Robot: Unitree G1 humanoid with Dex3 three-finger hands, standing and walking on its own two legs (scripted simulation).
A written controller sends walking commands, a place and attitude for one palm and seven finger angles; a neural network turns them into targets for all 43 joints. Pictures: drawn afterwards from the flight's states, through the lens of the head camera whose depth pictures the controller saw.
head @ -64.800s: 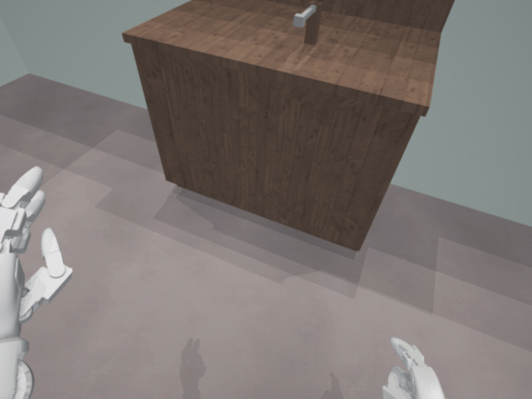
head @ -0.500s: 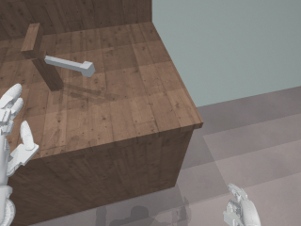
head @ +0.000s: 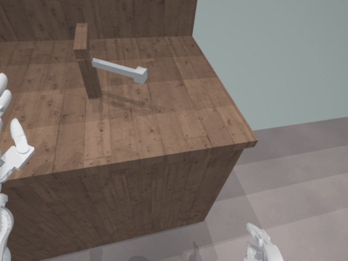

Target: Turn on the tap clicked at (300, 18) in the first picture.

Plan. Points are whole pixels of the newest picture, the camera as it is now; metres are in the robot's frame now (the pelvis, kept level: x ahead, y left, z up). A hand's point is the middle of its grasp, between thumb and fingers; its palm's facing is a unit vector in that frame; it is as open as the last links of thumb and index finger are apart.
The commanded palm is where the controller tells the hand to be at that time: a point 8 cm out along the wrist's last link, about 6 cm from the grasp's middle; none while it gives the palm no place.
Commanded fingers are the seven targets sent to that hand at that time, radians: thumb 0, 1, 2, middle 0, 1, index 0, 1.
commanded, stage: come to a stop and stand still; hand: left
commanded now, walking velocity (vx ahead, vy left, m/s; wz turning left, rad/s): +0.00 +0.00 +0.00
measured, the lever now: (140, 75) +0.49 +0.15 +0.16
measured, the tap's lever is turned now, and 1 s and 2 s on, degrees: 57 57 57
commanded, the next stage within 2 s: look again from close up in 0.84 s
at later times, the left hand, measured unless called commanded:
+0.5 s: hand (60, 134) +0.26 +0.24 +0.18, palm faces +0.40 -0.83 -0.37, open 7.4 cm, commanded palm +0.20 +0.27 +0.19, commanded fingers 0.00 0.90 0.90 -0.20 -0.30 -0.20 -0.30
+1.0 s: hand (65, 140) +0.26 +0.24 +0.17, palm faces +0.41 -0.83 -0.37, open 7.4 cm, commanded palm +0.20 +0.27 +0.19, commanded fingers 0.00 0.90 0.90 -0.20 -0.30 -0.20 -0.30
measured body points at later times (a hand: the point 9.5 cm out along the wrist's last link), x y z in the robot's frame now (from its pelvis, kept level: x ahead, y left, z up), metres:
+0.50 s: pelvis +0.04 -0.01 +0.01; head +0.07 +0.02 +0.46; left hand +0.24 +0.28 +0.20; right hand +0.23 -0.23 -0.06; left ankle +0.03 +0.08 -0.73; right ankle +0.08 -0.15 -0.73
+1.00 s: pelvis +0.05 -0.01 +0.01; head +0.07 +0.00 +0.46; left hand +0.24 +0.28 +0.19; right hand +0.22 -0.24 -0.07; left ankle +0.03 +0.08 -0.73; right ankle +0.08 -0.15 -0.73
